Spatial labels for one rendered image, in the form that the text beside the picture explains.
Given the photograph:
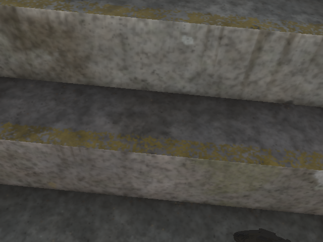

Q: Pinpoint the right robot hand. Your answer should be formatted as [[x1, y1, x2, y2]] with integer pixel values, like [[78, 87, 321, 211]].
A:
[[233, 228, 291, 242]]

